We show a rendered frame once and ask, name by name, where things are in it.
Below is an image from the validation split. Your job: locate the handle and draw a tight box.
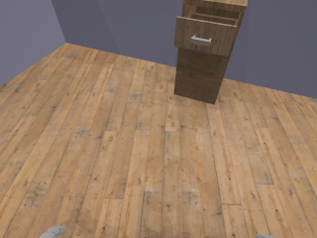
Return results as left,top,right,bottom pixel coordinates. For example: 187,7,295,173
190,35,212,47

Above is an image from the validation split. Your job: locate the drawer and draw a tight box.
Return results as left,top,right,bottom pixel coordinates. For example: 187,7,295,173
174,13,238,57

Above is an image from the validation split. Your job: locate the left robot hand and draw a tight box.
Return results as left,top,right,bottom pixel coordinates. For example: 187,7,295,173
40,225,66,238

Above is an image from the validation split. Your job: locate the cabinet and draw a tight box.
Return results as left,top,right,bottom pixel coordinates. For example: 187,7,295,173
173,0,248,105

